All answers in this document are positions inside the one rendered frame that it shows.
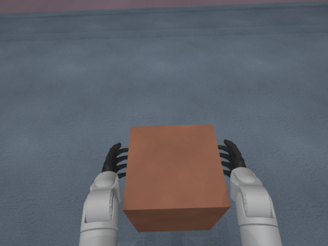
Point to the left robot hand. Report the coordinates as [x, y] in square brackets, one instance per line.
[111, 161]

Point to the robot left forearm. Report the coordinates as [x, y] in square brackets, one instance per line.
[100, 218]

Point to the right robot hand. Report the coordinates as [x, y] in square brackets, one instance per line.
[234, 157]

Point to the robot right forearm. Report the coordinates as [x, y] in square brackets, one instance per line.
[255, 210]

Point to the carton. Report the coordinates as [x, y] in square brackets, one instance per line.
[174, 179]

